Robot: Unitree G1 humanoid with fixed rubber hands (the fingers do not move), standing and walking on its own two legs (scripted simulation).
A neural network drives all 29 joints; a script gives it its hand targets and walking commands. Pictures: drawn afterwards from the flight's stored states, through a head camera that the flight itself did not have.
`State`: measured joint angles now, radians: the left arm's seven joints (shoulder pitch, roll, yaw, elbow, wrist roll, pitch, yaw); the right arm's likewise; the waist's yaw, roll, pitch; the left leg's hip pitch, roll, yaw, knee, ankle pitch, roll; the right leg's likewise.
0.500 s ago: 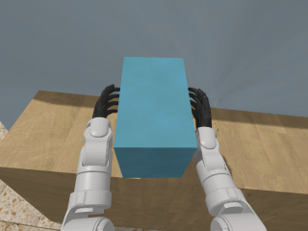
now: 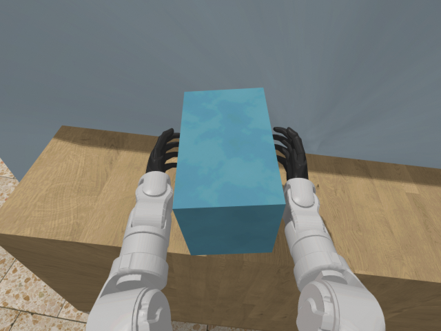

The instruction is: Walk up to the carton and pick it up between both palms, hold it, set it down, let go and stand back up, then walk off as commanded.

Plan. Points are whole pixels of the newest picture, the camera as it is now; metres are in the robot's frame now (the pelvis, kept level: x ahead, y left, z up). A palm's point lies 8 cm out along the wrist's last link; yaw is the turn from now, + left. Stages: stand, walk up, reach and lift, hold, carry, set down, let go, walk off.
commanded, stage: set down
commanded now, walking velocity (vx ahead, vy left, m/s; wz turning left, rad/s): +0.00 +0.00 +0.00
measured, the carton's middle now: (227, 170) +0.42 -0.01 +0.06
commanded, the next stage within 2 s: none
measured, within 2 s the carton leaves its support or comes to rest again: rests again in 1.86 s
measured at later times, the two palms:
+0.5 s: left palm (164, 175) +0.41 +0.11 +0.05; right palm (292, 173) +0.41 -0.14 +0.07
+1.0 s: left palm (170, 181) +0.41 +0.11 +0.03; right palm (291, 178) +0.42 -0.14 +0.05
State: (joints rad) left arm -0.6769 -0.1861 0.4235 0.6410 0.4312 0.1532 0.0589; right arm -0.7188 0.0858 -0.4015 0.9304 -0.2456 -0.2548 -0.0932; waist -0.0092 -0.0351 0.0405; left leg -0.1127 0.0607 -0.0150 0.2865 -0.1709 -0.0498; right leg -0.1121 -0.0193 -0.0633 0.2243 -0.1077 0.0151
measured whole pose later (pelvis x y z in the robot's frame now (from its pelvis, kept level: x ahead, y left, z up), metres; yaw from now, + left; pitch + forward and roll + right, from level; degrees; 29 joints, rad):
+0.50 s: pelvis +0.01 +0.00 +0.00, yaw -1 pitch +5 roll -1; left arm -0.70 -0.18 0.50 0.77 0.43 0.03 0.08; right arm -0.75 0.09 -0.48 0.97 -0.34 -0.28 -0.07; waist 0.00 -0.01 0.00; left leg -0.21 0.07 0.01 0.30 -0.18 -0.05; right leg -0.22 -0.02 -0.04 0.24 -0.11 0.02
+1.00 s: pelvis +0.01 +0.00 +0.00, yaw -2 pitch +11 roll -1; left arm -0.72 -0.18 0.53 0.87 0.44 -0.06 0.11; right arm -0.77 0.10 -0.57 1.01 -0.42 -0.32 -0.04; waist 0.00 0.00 -0.04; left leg -0.32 0.07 0.02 0.32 -0.19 -0.05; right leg -0.34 -0.01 -0.03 0.26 -0.11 0.01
